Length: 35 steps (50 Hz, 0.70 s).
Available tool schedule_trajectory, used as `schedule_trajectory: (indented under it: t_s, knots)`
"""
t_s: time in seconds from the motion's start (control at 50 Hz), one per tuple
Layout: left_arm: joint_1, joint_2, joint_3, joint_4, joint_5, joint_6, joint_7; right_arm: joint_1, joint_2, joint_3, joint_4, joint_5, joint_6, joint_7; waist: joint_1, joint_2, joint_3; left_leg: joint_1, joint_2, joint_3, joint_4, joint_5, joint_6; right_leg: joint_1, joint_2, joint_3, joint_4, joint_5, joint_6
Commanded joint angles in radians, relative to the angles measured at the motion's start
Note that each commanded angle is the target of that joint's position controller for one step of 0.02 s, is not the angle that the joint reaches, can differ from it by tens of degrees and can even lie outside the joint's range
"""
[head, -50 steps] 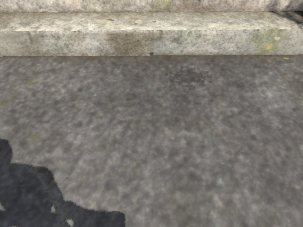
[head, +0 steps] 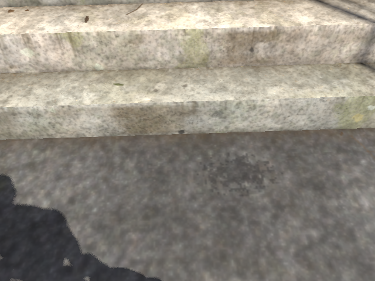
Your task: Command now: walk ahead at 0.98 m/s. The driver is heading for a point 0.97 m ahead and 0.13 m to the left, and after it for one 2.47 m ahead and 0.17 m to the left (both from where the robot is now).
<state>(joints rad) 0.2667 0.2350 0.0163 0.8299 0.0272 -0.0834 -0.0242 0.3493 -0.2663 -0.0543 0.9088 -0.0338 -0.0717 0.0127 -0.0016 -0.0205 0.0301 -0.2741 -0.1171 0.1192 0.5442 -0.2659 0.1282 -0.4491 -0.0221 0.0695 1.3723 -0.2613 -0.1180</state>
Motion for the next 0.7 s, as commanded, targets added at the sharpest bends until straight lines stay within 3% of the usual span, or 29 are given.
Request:
schedule_trajectory:
  t_s: [0.02,0.08,0.1,0.14,0.16,0.2,0.24,0.26,0.28,0.3,0.32,0.34,0.36,0.38,0.4,0.42,0.44,0.48,0.54,0.58,0.62,0.7]
  knots:
    - [0.016,0.032,-0.006,-0.075,0.018,0.024,-0.021,0.035,-0.036,0.002,-0.012,0.019,-0.050,0.001,0.058,0.043,0.110,-0.050,0.295,-0.418,-0.459,-0.190,0.117,-0.216,-0.110,0.017,-0.076,0.023,0.031]
    - [-0.193,0.056,-0.014,-0.152,0.015,0.017,-0.025,0.076,-0.059,0.002,-0.006,0.030,-0.067,0.011,0.021,0.017,0.167,-0.043,0.226,-0.267,-0.535,0.044,0.104,-0.290,-0.132,-0.069,-0.338,0.215,0.056]
    - [-0.248,0.055,-0.018,-0.160,0.012,0.012,-0.028,0.104,-0.042,0.008,0.001,0.039,-0.070,0.015,0.001,-0.014,0.170,-0.028,0.180,-0.197,-0.526,0.200,0.073,-0.258,-0.110,-0.113,-0.438,0.294,0.054]
    - [-0.314,0.021,-0.035,-0.182,-0.001,0.002,-0.042,0.138,-0.075,0.003,0.009,0.052,-0.082,0.010,-0.019,0.024,0.144,-0.024,0.198,-0.165,-0.567,0.400,0.045,-0.104,-0.082,-0.154,-0.629,0.461,0.038]
    - [-0.344,0.025,-0.035,-0.186,-0.007,0.001,-0.043,0.167,-0.088,0.003,0.021,0.055,-0.085,0.007,-0.033,0.022,0.140,0.042,0.214,-0.153,-0.582,0.504,0.036,-0.081,-0.062,-0.173,-0.688,0.501,0.027]
    - [-0.373,0.049,-0.030,-0.187,-0.010,0.001,-0.036,0.195,-0.112,0.003,0.038,0.045,-0.080,0.000,-0.043,0.037,0.118,0.232,0.230,-0.117,-0.543,0.735,0.017,-0.085,-0.021,-0.199,-0.786,0.495,0.007]
    - [-0.340,0.066,-0.024,-0.173,0.013,-0.008,-0.023,0.217,-0.141,0.004,0.054,0.030,-0.063,-0.016,-0.028,0.083,0.053,0.393,0.248,-0.106,-0.371,1.142,-0.011,-0.035,0.066,-0.235,-0.835,0.396,-0.009]
    - [-0.244,0.089,-0.015,-0.144,0.020,-0.015,-0.013,0.219,-0.155,0.002,0.064,0.018,-0.050,-0.028,0.017,0.116,-0.011,0.431,0.258,-0.114,-0.224,1.260,-0.029,0.063,0.106,-0.224,-0.853,0.344,-0.016]
    - [-0.064,0.123,0.001,-0.085,0.020,-0.023,-0.001,0.198,-0.171,-0.002,0.069,0.009,-0.037,-0.040,0.098,0.140,-0.098,0.413,0.260,-0.115,-0.011,1.274,-0.043,0.239,0.116,-0.192,-0.877,0.348,-0.029]
    - [0.112,0.152,0.015,-0.027,0.029,-0.032,0.014,0.155,-0.171,-0.002,0.063,0.021,-0.031,-0.045,0.183,0.144,-0.161,0.317,0.229,-0.114,0.237,1.116,-0.051,0.438,0.041,-0.126,-0.956,0.473,-0.047]
    - [0.226,0.233,0.036,0.001,0.049,-0.034,0.029,0.162,-0.093,0.010,0.028,0.030,-0.033,-0.045,0.179,0.033,-0.282,0.092,0.130,-0.094,0.591,0.468,-0.049,0.696,-0.198,0.046,-0.797,0.847,-0.070]
    - [0.217,0.260,0.045,0.003,0.050,-0.039,0.006,0.385,0.046,0.042,0.035,0.123,-0.030,-0.047,0.060,-0.255,-0.557,-0.288,-0.002,-0.184,1.054,-0.363,-0.091,1.108,-0.561,0.481,-0.728,1.328,-0.281]
    - [0.174,0.204,0.057,-0.029,0.005,-0.018,0.003,0.274,-0.103,0.011,0.038,0.086,-0.023,-0.059,0.104,0.014,-0.613,-0.280,0.069,-0.245,1.020,-0.235,-0.067,0.967,-0.457,0.386,-0.781,1.191,-0.246]
    - [0.077,0.154,0.038,-0.029,0.005,-0.022,0.006,0.131,-0.098,0.006,-0.007,0.080,-0.023,-0.053,0.077,-0.018,-0.405,-0.324,0.110,-0.228,0.923,-0.163,-0.074,0.785,-0.400,0.257,-0.870,1.028,-0.196]
    - [0.026,0.099,0.028,-0.021,0.007,-0.022,0.012,0.080,-0.081,0.007,-0.023,0.057,-0.016,-0.045,0.041,0.029,-0.236,-0.338,0.144,-0.195,0.838,-0.137,-0.077,0.597,-0.354,0.165,-0.947,0.894,-0.144]
    - [0.026,0.077,0.020,-0.015,0.002,-0.024,0.022,0.046,-0.073,0.001,-0.025,0.030,0.005,-0.032,0.027,0.012,-0.140,-0.317,0.166,-0.189,0.790,-0.120,-0.082,0.465,-0.323,0.091,-1.000,0.880,-0.110]
    - [0.031,0.075,0.018,-0.003,-0.008,-0.023,0.032,0.082,-0.048,-0.002,-0.024,0.009,0.033,-0.018,-0.009,-0.014,-0.097,-0.245,0.167,-0.172,0.765,-0.106,-0.095,0.337,-0.307,0.027,-1.044,0.864,-0.090]
    - [-0.002,0.097,0.027,-0.004,-0.020,-0.033,0.034,0.092,-0.007,-0.001,-0.040,0.001,0.070,-0.005,-0.058,-0.028,-0.080,-0.203,0.171,-0.140,0.710,-0.079,-0.107,0.221,-0.290,-0.068,-1.090,0.830,-0.087]
    - [-0.075,0.095,0.028,-0.011,-0.020,-0.033,0.034,0.007,0.008,0.003,-0.105,0.006,0.081,0.004,-0.094,-0.089,-0.050,-0.227,0.190,-0.097,0.511,0.095,-0.102,0.161,-0.231,-0.222,-1.105,0.792,-0.068]
    - [-0.095,0.096,0.029,-0.021,-0.021,-0.029,0.035,-0.050,0.011,0.009,-0.127,0.009,0.079,0.015,-0.082,-0.106,-0.052,-0.153,0.177,-0.053,0.330,0.260,-0.084,0.147,-0.193,-0.310,-1.089,0.710,-0.047]
    - [-0.078,0.115,0.036,-0.021,-0.025,-0.022,0.039,-0.093,0.000,0.008,-0.143,0.007,0.081,0.028,-0.061,-0.091,-0.060,-0.130,0.171,-0.030,0.226,0.328,-0.066,0.204,-0.215,-0.330,-1.061,0.653,-0.035]
    - [-0.040,0.156,0.060,-0.025,-0.031,0.013,0.047,-0.147,-0.046,-0.011,-0.188,-0.010,0.093,0.036,-0.033,-0.075,-0.038,-0.137,0.150,0.008,0.150,0.156,-0.021,0.320,-0.293,-0.335,-0.917,0.619,-0.003]
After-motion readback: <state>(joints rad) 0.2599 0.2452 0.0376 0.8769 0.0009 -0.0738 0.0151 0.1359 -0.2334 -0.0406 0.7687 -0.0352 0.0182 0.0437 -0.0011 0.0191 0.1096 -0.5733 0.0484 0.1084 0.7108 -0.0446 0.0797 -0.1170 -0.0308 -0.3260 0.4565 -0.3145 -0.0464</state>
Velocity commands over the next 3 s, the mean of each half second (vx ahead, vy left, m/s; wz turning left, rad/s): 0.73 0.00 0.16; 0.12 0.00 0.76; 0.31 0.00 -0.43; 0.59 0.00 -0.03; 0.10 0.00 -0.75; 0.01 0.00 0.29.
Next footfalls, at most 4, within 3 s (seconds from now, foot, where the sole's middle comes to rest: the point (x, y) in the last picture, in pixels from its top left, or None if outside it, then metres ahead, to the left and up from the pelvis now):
0.30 right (229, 275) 0.53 -0.10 -0.76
0.76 left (170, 242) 0.65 0.11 -0.76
1.26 right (223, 246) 0.63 -0.09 -0.76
1.74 left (155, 179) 0.94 0.18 -0.76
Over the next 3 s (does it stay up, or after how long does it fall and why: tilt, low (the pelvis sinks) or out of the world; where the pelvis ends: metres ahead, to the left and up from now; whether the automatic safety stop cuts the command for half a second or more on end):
stays up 1.20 0.06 0.20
